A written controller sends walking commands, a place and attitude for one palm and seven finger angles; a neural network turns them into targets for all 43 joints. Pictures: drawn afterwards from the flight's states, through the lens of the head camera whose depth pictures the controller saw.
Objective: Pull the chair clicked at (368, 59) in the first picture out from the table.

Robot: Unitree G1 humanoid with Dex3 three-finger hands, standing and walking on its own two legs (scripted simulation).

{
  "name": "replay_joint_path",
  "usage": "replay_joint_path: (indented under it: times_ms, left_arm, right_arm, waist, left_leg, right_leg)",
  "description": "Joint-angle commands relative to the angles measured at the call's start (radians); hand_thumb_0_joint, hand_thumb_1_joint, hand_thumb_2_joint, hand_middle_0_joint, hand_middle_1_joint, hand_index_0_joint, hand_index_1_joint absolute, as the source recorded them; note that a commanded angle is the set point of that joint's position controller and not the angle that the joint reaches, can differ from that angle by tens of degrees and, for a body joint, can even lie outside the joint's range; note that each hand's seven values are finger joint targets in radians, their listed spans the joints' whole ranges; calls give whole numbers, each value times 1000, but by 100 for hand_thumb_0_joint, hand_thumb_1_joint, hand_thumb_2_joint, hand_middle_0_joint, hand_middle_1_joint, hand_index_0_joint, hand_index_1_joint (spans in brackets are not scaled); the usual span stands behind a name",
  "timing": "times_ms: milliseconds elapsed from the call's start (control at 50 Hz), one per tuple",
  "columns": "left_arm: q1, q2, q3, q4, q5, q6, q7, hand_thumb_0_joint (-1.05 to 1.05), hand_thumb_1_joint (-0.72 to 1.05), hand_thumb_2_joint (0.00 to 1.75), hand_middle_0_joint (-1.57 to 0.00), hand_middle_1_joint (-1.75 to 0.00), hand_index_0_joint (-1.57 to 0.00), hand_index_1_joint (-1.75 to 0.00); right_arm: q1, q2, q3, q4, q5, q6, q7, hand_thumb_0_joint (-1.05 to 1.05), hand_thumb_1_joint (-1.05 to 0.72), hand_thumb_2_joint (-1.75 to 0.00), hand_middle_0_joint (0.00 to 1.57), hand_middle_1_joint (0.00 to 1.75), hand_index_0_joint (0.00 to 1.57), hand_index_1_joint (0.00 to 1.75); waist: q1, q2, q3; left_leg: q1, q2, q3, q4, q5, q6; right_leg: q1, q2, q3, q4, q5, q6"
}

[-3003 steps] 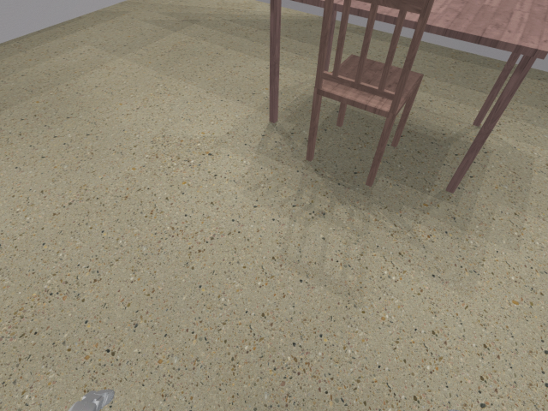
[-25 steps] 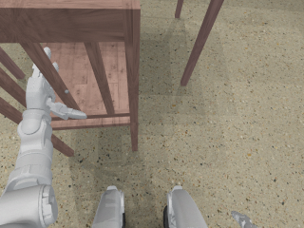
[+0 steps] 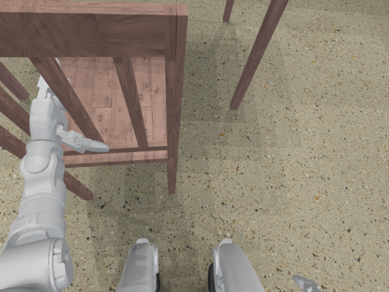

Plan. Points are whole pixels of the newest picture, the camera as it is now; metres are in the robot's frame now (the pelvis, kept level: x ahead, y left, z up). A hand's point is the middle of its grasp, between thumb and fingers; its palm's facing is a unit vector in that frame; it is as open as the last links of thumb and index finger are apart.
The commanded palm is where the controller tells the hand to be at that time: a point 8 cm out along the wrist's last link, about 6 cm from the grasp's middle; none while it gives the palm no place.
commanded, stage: hook a spindle and tug to test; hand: left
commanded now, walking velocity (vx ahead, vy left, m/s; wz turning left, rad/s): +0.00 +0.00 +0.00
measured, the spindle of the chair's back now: (78, 113) +0.45 +0.22 +0.03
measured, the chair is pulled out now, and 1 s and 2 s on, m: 0.30 0.30 0.32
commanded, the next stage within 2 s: open the thumb and straighten the fingers in 1.56 s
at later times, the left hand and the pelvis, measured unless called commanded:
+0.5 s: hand (91, 115) +0.45 +0.20 +0.02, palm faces +0.03 -1.00 -0.03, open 14.3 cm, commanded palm +0.43 +0.24 +0.03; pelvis +0.00 +0.00 +0.00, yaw +0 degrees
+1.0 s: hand (92, 117) +0.45 +0.19 +0.03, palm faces +0.05 -1.00 -0.01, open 5.5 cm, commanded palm +0.42 +0.23 +0.03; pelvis +0.00 -0.01 +0.00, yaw +0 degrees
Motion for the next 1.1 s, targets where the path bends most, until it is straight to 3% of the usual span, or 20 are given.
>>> replay_joint_path:
  times_ms: [0, 80, 120, 180, 280, 320, 340, 440, 540, 620, 640, 660, 720, 740, 800, 840, 880, 980, 1040, 1080]
  left_arm:
    - [-344, 179, -11, -151, -10, -54, -9, 0, -50, 30, -6, -8, -6, -8]
    - [-351, 191, 7, -117, -11, -40, -4, 0, -50, 30, -10, -19, -10, -19]
    - [-379, 233, 35, -163, -11, -58, 3, 0, -50, 30, -13, -30, -13, -30]
    - [-358, 236, 39, -220, -8, -80, 14, 0, -50, 30, -18, -46, -18, -46]
    - [-365, 219, 21, -172, 1, -70, 15, 0, -50, 30, -27, -74, -27, -74]
    - [-369, 194, 0, -192, -5, -63, 8, 0, -50, 30, -31, -85, -31, -85]
    - [-354, 214, 18, -186, -3, -59, 9, 0, -50, 30, -32, -90, -32, -90]
    - [-382, 179, -14, -196, -12, -51, 11, 0, -22, 42, -41, -118, -41, -118]
    - [-345, 198, 12, -202, -11, -61, 28, 0, 6, 54, -50, -145, -50, -145]
    - [-343, 184, -5, -207, -3, -72, 34, 0, 28, 64, -50, -145, -50, -145]
    - [-326, 199, 10, -191, 0, -74, 35, 0, 34, 66, -50, -145, -50, -145]
    - [-342, 174, -13, -188, -1, -74, 34, 0, 40, 68, -50, -145, -50, -145]
    - [-360, 166, -20, -202, -8, -78, 27, 0, 56, 76, -50, -145, -50, -145]
    - [-330, 209, 19, -199, -8, -78, 27, 0, 62, 78, -50, -145, -50, -145]
    - [-330, 150, -30, -209, -11, -76, 21, 0, 79, 85, -50, -145, -50, -145]
    - [-349, 163, -22, -175, -8, -72, 21, 0, 90, 90, -50, -145, -50, -145]
    - [-362, 202, 10, -176, -7, -74, 23, 0, 90, 90, -50, -145, -50, -145]
    - [-309, 166, -12, -209, -13, -77, 15, 0, 90, 90, -50, -145, -50, -145]
    - [-244, 164, -9, -200, -9, -69, 20, 0, 90, 90, -50, -145, -50, -145]
    - [-244, 149, -26, -246, -9, -70, 24, 0, 90, 90, -50, -145, -50, -145]
  right_arm:
    - [121, -179, -64, -55, -5, -14, -12, 0, -90, -90, 20, 30, 20, 30]
    - [114, -180, -61, -66, -5, -7, -12, 0, -90, -90, 20, 30, 20, 30]
    - [113, -182, -60, -71, -8, -8, -13, 0, -90, -90, 20, 30, 20, 30]
    - [104, -173, -59, -83, -10, -8, -9, 0, -90, -90, 20, 30, 20, 30]
    - [109, -175, -60, -70, -8, -5, -9, 0, -90, -90, 20, 30, 20, 30]
    - [110, -174, -61, -77, -7, -6, -7, 0, -90, -90, 20, 30, 20, 30]
    - [111, -177, -61, -75, -6, -4, -7, 0, -90, -90, 20, 30, 20, 30]
    - [109, -173, -60, -72, -3, -5, -9, 0, -90, -90, 20, 30, 20, 30]
    - [109, -170, -60, -73, -5, -8, -8, 0, -90, -90, 20, 30, 20, 30]
    - [106, -167, -60, -73, -6, -10, -6, 0, -90, -90, 20, 30, 20, 30]
    - [108, -169, -61, -73, -5, -9, -5, 0, -90, -90, 20, 30, 20, 30]
    - [104, -167, -61, -70, -4, -9, -7, 0, -90, -90, 20, 30, 20, 30]
    - [107, -167, -64, -70, -5, -12, -6, 0, -90, -90, 20, 30, 20, 30]
    - [109, -172, -64, -71, -5, -11, -8, 0, -90, -90, 20, 30, 20, 30]
    - [98, -165, -65, -74, -2, -11, -6, 0, -90, -90, 20, 30, 20, 30]
    - [104, -169, -63, -64, -2, -12, -8, 0, -90, -90, 20, 30, 20, 30]
    - [109, -171, -63, -64, -5, -12, -12, 0, -90, -90, 20, 30, 20, 30]
    - [97, -166, -64, -78, -4, -11, -8, 0, -90, -90, 20, 30, 20, 30]
    - [97, -166, -65, -84, -1, -8, -4, 0, -90, -90, 20, 30, 20, 30]
    - [92, -163, -66, -89, -1, -8, 1, 0, -90, -90, 20, 30, 20, 30]
  waist:
    - [-25, 113, -465]
    - [-17, 88, -455]
    - [-9, 112, -492]
    - [5, 133, -547]
    - [-18, 95, -497]
    - [-16, 132, -510]
    - [-8, 125, -514]
    - [-22, 110, -495]
    - [-11, 78, -509]
    - [-15, 86, -495]
    - [-5, 92, -487]
    - [-21, 78, -478]
    - [-21, 96, -498]
    - [-1, 93, -509]
    - [-13, 103, -500]
    - [-25, 75, -474]
    - [-16, 70, -485]
    - [2, 102, -506]
    - [7, 70, -503]
    - [13, 106, -513]
  left_leg:
    - [472, -30, -27, -155, 369, 6]
    - [436, -36, -20, -155, 347, 11]
    - [454, -34, -25, -150, 371, 10]
    - [487, -34, -20, -146, 428, 6]
    - [435, -33, -15, -140, 372, 10]
    - [459, -34, -17, -142, 385, 9]
    - [471, -32, -21, -148, 391, 6]
    - [459, -34, -20, -152, 370, 10]
    - [435, -37, -12, -152, 374, 13]
    - [426, -37, -7, -152, 355, 14]
    - [425, -37, -6, -156, 349, 10]
    - [418, -37, -4, -151, 345, 14]
    - [435, -38, -3, -148, 351, 14]
    - [432, -38, -4, -152, 362, 11]
    - [450, -38, -2, -154, 365, 11]
    - [421, -37, -5, -149, 338, 14]
    - [392, -41, 1, -143, 336, 19]
    - [439, -40, 0, -151, 370, 13]
    - [432, -38, -1, -155, 385, 13]
    - [454, -38, 0, -160, 387, 9]
  right_leg:
    - [101, 47, -33, -144, 245, -59]
    - [117, 44, -30, -143, 241, -59]
    - [124, 44, -27, -129, 254, -61]
    - [157, 45, -22, -126, 299, -60]
    - [146, 45, -21, -130, 274, -55]
    - [134, 44, -22, -129, 276, -58]
    - [135, 45, -25, -130, 274, -60]
    - [135, 46, -24, -141, 264, -56]
    - [177, 44, -18, -142, 286, -54]
    - [177, 45, -14, -143, 277, -54]
    - [172, 45, -16, -143, 267, -56]
    - [166, 45, -12, -146, 272, -53]
    - [169, 45, -10, -147, 276, -54]
    - [190, 43, -11, -143, 286, -57]
    - [171, 44, -14, -150, 284, -55]
    - [159, 44, -13, -150, 266, -53]
    - [193, 42, -3, -147, 282, -51]
    - [183, 41, -11, -142, 291, -55]
    - [193, 44, -14, -138, 308, -56]
    - [189, 43, -15, -140, 302, -57]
